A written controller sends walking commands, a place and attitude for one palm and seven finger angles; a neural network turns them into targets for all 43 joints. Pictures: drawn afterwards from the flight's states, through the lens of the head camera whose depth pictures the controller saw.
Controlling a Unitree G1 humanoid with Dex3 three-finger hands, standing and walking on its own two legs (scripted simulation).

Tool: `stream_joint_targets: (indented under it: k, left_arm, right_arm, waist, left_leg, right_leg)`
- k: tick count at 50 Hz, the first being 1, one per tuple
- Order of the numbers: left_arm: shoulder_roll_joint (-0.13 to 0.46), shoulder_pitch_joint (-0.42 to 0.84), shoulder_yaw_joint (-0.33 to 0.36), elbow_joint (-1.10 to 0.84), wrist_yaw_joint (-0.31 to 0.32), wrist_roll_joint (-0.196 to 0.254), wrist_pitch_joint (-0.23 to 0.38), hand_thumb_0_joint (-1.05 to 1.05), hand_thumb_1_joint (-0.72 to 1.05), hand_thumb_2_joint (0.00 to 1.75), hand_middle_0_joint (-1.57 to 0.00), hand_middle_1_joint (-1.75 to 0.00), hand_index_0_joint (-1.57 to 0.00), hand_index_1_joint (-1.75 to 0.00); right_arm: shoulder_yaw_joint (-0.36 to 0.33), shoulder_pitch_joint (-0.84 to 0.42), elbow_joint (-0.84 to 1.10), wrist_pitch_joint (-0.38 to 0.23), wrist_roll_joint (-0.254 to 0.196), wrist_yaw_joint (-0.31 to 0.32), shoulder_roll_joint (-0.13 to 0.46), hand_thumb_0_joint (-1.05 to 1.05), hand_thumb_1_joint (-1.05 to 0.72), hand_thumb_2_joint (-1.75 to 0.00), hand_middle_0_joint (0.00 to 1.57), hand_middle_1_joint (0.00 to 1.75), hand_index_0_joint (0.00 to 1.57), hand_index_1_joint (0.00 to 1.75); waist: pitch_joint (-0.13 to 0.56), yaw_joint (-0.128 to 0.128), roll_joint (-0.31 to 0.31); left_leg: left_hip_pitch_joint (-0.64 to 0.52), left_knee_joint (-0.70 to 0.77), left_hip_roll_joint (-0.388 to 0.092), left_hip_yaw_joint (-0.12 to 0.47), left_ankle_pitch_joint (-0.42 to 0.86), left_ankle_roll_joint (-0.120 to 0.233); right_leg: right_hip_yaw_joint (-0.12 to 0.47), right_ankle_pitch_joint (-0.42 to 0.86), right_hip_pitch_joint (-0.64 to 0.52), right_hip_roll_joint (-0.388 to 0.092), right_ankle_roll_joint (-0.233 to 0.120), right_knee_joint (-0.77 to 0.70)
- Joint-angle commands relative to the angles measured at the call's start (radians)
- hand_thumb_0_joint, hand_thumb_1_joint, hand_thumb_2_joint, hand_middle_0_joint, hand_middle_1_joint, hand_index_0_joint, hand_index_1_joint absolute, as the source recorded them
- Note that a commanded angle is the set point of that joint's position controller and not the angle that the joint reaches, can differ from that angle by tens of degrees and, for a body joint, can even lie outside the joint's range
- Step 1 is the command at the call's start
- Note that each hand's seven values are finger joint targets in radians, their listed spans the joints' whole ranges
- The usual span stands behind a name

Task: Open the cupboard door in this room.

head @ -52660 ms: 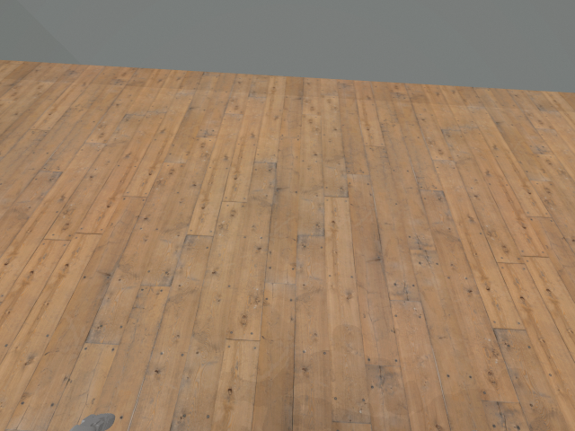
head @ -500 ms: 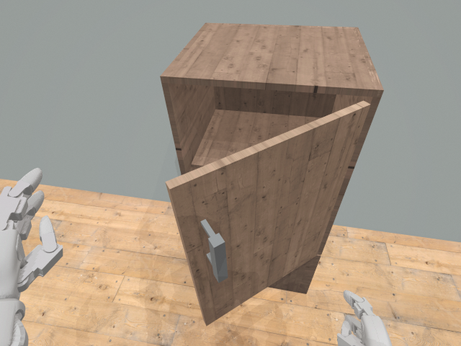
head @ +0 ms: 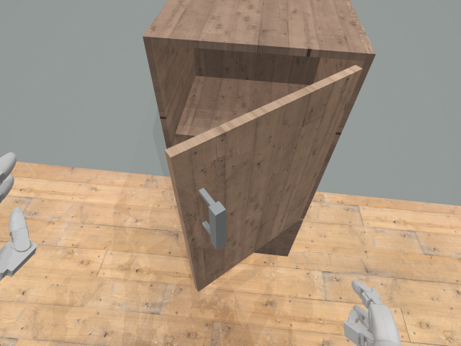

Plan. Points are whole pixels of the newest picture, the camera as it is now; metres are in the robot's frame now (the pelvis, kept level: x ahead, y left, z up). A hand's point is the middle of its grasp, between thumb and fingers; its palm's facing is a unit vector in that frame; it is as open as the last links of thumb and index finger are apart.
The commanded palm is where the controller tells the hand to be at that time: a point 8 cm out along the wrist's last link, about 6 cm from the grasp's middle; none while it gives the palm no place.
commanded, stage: step back with the hand held close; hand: left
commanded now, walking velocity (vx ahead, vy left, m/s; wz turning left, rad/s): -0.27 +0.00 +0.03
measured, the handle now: (211, 219) +0.33 +0.06 +0.02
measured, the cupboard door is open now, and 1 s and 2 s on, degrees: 42 42 42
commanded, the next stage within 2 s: stop stepping back and stand still in 0.76 s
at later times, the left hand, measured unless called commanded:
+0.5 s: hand out of the picture +0.12 +0.28 +0.16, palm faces +0.47 -0.76 -0.44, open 7.4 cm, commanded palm +0.06 +0.31 +0.18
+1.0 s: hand out of the picture +0.03 +0.28 +0.17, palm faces +0.37 -0.84 -0.39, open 7.4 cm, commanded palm -0.04 +0.32 +0.18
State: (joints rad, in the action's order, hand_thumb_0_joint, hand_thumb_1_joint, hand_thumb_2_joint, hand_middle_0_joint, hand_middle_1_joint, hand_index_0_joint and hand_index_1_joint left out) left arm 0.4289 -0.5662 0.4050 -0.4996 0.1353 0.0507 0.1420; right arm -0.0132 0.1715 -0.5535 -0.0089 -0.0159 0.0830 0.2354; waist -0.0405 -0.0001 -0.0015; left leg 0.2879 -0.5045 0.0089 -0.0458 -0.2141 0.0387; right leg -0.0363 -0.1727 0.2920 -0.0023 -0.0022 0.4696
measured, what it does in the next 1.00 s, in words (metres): walks backwards: right foot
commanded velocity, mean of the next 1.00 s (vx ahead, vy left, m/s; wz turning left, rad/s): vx -0.26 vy -0.01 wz -0.02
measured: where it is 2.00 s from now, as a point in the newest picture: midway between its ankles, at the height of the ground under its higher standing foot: outside the picture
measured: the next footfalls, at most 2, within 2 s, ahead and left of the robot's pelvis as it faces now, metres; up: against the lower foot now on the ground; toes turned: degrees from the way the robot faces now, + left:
right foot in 0.44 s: -0.03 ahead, -0.11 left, +0.00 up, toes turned +7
right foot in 1.08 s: -0.30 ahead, -0.07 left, +0.00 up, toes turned -4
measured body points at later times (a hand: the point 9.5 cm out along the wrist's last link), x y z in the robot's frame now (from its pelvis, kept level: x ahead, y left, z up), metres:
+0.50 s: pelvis -0.07 +0.01 -0.01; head -0.05 +0.03 +0.44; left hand +0.09 +0.32 +0.18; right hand +0.11 -0.21 -0.09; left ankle +0.03 +0.09 -0.74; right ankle -0.07 -0.11 -0.74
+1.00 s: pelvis -0.18 +0.02 +0.01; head -0.16 +0.08 +0.45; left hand +0.00 +0.33 +0.19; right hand +0.01 -0.18 -0.05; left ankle -0.03 +0.09 -0.73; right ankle -0.34 -0.10 -0.68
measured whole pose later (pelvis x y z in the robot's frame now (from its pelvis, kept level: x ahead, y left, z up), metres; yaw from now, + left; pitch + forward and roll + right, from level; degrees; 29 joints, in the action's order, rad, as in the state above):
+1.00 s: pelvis -0.18 +0.02 +0.01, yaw +0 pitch +4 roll -5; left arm 0.47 -0.53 0.43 -0.62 0.15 0.07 0.17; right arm 0.04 0.15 -0.62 -0.13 0.02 0.04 0.13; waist 0.03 -0.01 0.04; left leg 0.44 -0.22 -0.02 -0.01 0.09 0.04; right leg -0.03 -0.58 0.17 0.08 -0.02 0.73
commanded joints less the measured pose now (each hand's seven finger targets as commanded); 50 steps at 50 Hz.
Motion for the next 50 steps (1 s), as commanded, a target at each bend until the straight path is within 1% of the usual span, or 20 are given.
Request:
stream_joint_targets:
  k: [1, 9, 11, 15, 18, 21, 23, 25, 28, 31, 32, 33, 34, 35, 36, 38, 40, 45, 48, 50]
  left_arm:
    - [0.155, 0.015, 0.143, -0.201, 0.034, -0.013, 0.075, 0.0, 0.9, 0.9, -0.2, -0.3, -0.2, -0.3]
    - [0.146, 0.077, 0.136, -0.229, 0.044, -0.031, 0.104, 0.0, 0.9, 0.9, -0.2, -0.3, -0.2, -0.3]
    - [0.15, 0.09, 0.144, -0.238, 0.048, -0.036, 0.112, 0.0, 0.9, 0.9, -0.2, -0.3, -0.2, -0.3]
    - [0.155, 0.083, 0.172, -0.273, 0.045, -0.047, 0.129, 0.0, 0.9, 0.9, -0.2, -0.3, -0.2, -0.3]
    - [0.139, 0.081, 0.162, -0.25, 0.036, -0.046, 0.136, 0.0, 0.9, 0.9, -0.2, -0.3, -0.2, -0.3]
    - [0.128, 0.064, 0.136, -0.214, 0.026, -0.018, 0.14, 0.0, 0.9, 0.9, -0.2, -0.3, -0.2, -0.3]
    - [0.139, 0.079, 0.113, -0.223, 0.029, -0.011, 0.14, 0.0, 0.9, 0.9, -0.2, -0.3, -0.2, -0.3]
    - [0.174, 0.076, 0.128, -0.243, 0.029, -0.003, 0.133, 0.0, 0.9, 0.9, -0.2, -0.3, -0.2, -0.3]
    - [0.214, 0.029, 0.163, -0.243, 0.036, -0.001, 0.128, 0.0, 0.9, 0.9, -0.2, -0.3, -0.2, -0.3]
    - [0.228, 0.04, 0.188, -0.23, 0.029, -0.007, 0.122, 0.0, 0.9, 0.9, -0.2, -0.3, -0.2, -0.3]
    - [0.234, 0.051, 0.187, -0.249, 0.029, -0.016, 0.132, 0.0, 0.9, 0.9, -0.2, -0.3, -0.2, -0.3]
    - [0.235, 0.025, 0.207, -0.254, 0.029, -0.008, 0.139, 0.0, 0.9, 0.9, -0.2, -0.3, -0.2, -0.3]
    - [0.231, 0.003, 0.208, -0.272, 0.02, -0.001, 0.147, 0.0, 0.9, 0.9, -0.2, -0.3, -0.2, -0.3]
    - [0.223, 0.018, 0.204, -0.315, 0.016, -0.002, 0.152, 0.0, 0.9, 0.9, -0.2, -0.3, -0.2, -0.3]
    - [0.205, 0.031, 0.193, -0.335, 0.02, 0.001, 0.155, 0.0, 0.9, 0.9, -0.2, -0.3, -0.2, -0.3]
    - [0.162, 0.003, 0.143, -0.316, 0.031, 0.01, 0.144, 0.0, 0.9, 0.9, -0.2, -0.3, -0.2, -0.3]
    - [0.145, 0.015, 0.115, -0.3, 0.034, 0.008, 0.115, 0.0, 0.9, 0.9, -0.2, -0.3, -0.2, -0.3]
    - [0.174, 0.06, 0.126, -0.324, 0.042, 0.01, 0.092, 0.0, 0.9, 0.9, -0.2, -0.3, -0.2, -0.3]
    - [0.195, 0.0, 0.15, -0.356, 0.039, 0.023, 0.091, 0.0, 0.9, 0.9, -0.2, -0.3, -0.2, -0.3]
    - [0.217, -0.058, 0.177, -0.361, 0.033, 0.035, 0.082, 0.0, 0.9, 0.9, -0.2, -0.3, -0.2, -0.3]
  right_arm:
    - [-0.045, -0.083, 0.167, -0.061, 0.0, 0.01, 0.126, 0.0, -0.9, -0.9, 0.2, 0.3, 0.2, 0.3]
    - [-0.043, -0.055, 0.159, -0.093, 0.008, 0.007, 0.132, 0.0, -0.9, -0.9, 0.2, 0.3, 0.2, 0.3]
    - [-0.04, -0.054, 0.156, -0.102, 0.012, 0.009, 0.134, 0.0, -0.9, -0.9, 0.2, 0.3, 0.2, 0.3]
    - [-0.044, -0.059, 0.155, -0.129, 0.016, 0.01, 0.124, 0.0, -0.9, -0.9, 0.2, 0.3, 0.2, 0.3]
    - [-0.044, -0.06, 0.137, -0.142, 0.028, 0.001, 0.113, 0.0, -0.9, -0.9, 0.2, 0.3, 0.2, 0.3]
    - [-0.044, -0.054, 0.096, -0.149, 0.03, -0.015, 0.111, 0.0, -0.9, -0.9, 0.2, 0.3, 0.2, 0.3]
    - [-0.047, -0.056, 0.081, -0.143, 0.018, -0.019, 0.099, 0.0, -0.9, -0.9, 0.2, 0.3, 0.2, 0.3]
    - [-0.055, -0.066, 0.089, -0.131, 0.008, -0.022, 0.098, 0.0, -0.9, -0.9, 0.2, 0.3, 0.2, 0.3]
    - [-0.046, -0.088, 0.09, -0.1, 0.011, -0.021, 0.074, 0.0, -0.9, -0.9, 0.2, 0.3, 0.2, 0.3]
    - [-0.031, -0.103, 0.092, -0.079, 0.013, -0.012, 0.069, 0.0, -0.9, -0.9, 0.2, 0.3, 0.2, 0.3]
    - [-0.04, -0.133, 0.088, -0.075, 0.011, 0.0, 0.095, 0.0, -0.9, -0.9, 0.2, 0.3, 0.2, 0.3]
    - [-0.042, -0.119, 0.105, -0.081, 0.012, 0.003, 0.102, 0.0, -0.9, -0.9, 0.2, 0.3, 0.2, 0.3]
    - [-0.048, -0.106, 0.116, -0.098, 0.021, -0.001, 0.111, 0.0, -0.9, -0.9, 0.2, 0.3, 0.2, 0.3]
    - [-0.057, -0.096, 0.121, -0.119, 0.038, -0.005, 0.116, 0.0, -0.9, -0.9, 0.2, 0.3, 0.2, 0.3]
    - [-0.063, -0.069, 0.102, -0.138, 0.039, -0.01, 0.1, 0.0, -0.9, -0.9, 0.2, 0.3, 0.2, 0.3]
    - [-0.061, -0.064, 0.074, -0.159, 0.031, -0.017, 0.1, 0.0, -0.9, -0.9, 0.2, 0.3, 0.2, 0.3]
    - [-0.056, -0.071, 0.05, -0.167, 0.024, -0.025, 0.103, 0.0, -0.9, -0.9, 0.2, 0.3, 0.2, 0.3]
    - [-0.033, -0.075, 0.048, -0.169, 0.029, -0.019, 0.086, 0.0, -0.9, -0.9, 0.2, 0.3, 0.2, 0.3]
    - [-0.018, -0.062, 0.067, -0.165, 0.038, -0.022, 0.069, 0.0, -0.9, -0.9, 0.2, 0.3, 0.2, 0.3]
    - [-0.012, -0.061, 0.078, -0.155, 0.041, -0.029, 0.064, 0.0, -0.9, -0.9, 0.2, 0.3, 0.2, 0.3]
  waist:
    - [0.124, 0.005, -0.067]
    - [0.069, -0.01, -0.043]
    - [0.06, -0.009, -0.09]
    - [0.128, 0.006, -0.22]
    - [0.065, 0.001, -0.162]
    - [0.079, -0.008, -0.082]
    - [0.215, -0.013, -0.001]
    - [0.247, -0.017, 0.052]
    - [0.164, -0.011, 0.098]
    - [0.089, -0.018, 0.064]
    - [0.065, -0.017, -0.091]
    - [0.149, 0.008, -0.193]
    - [0.227, 0.003, -0.318]
    - [0.241, 0.008, -0.341]
    - [0.232, 0.003, -0.227]
    - [0.252, 0.009, -0.104]
    - [0.245, 0.001, -0.137]
    - [0.25, -0.003, -0.214]
    - [0.274, 0.007, -0.323]
    - [0.261, 0.012, -0.307]
  left_leg:
    - [0.242, 0.157, -0.114, 0.134, -0.145, 0.035]
    - [0.321, 0.108, -0.098, 0.163, -0.388, 0.04]
    - [0.359, 0.159, -0.124, 0.194, -0.442, 0.049]
    - [0.447, 0.314, -0.245, 0.317, -0.493, 0.093]
    - [0.45, 0.281, -0.259, 0.326, -0.414, 0.117]
    - [0.22, 0.142, -0.18, 0.245, -0.143, 0.059]
    - [0.008, -0.008, -0.101, 0.127, 0.117, -0.004]
    - [-0.071, -0.124, -0.04, 0.066, 0.066, -0.028]
    - [-0.011, -0.286, 0.009, 0.077, -0.107, -0.053]
    - [0.024, -0.044, -0.013, 0.084, -0.034, -0.043]
    - [0.016, 0.083, -0.052, 0.126, 0.16, -0.025]
    - [0.053, 0.178, -0.16, 0.23, 0.264, 0.008]
    - [0.124, 0.313, -0.275, 0.349, 0.162, 0.049]
    - [0.192, 0.382, -0.348, 0.441, 0.013, 0.09]
    - [0.13, 0.332, -0.357, 0.42, 0.038, 0.114]
    - [-0.082, 0.243, -0.317, 0.315, 0.25, 0.113]
    - [-0.105, 0.272, -0.292, 0.257, 0.199, 0.096]
    - [-0.099, 0.435, -0.219, 0.215, -0.248, 0.021]
    - [-0.109, 0.464, -0.142, 0.151, -0.28, -0.076]
    - [-0.072, 0.373, -0.077, 0.072, -0.211, -0.133]
  right_leg:
    - [0.106, 0.087, -0.234, -0.036, 0.008, 0.044]
    - [0.155, -0.195, -0.122, -0.055, -0.01, -0.01]
    - [0.128, -0.234, -0.129, -0.027, 0.001, 0.038]
    - [0.056, -0.05, -0.302, 0.066, 0.027, 0.322]
    - [0.089, -0.127, -0.266, 0.073, 0.018, 0.301]
    - [0.151, -0.002, -0.114, 0.026, -0.016, 0.045]
    - [0.232, 0.258, -0.047, -0.06, -0.032, -0.002]
    - [0.301, 0.245, 0.045, -0.138, -0.06, -0.086]
    - [0.334, 0.135, 0.139, -0.229, -0.133, -0.17]
    - [0.241, 0.249, 0.097, -0.149, -0.077, -0.09]
    - [0.168, 0.218, 0.086, -0.06, -0.029, -0.021]
    - [0.089, 0.106, -0.037, 0.047, 0.013, 0.096]
    - [0.055, -0.182, -0.146, 0.116, 0.023, 0.322]
    - [0.095, -0.332, -0.148, 0.133, 0.018, 0.539]
    - [0.135, -0.346, -0.057, 0.109, 0.007, 0.613]
    - [0.119, -0.354, 0.101, 0.08, 0.014, 0.596]
    - [0.087, -0.342, 0.112, 0.076, 0.026, 0.599]
    - [-0.017, -0.387, 0.001, 0.108, 0.005, 0.44]
    - [-0.089, -0.438, -0.133, 0.149, -0.029, 0.178]
    - [-0.109, -0.376, -0.231, 0.145, -0.057, -0.134]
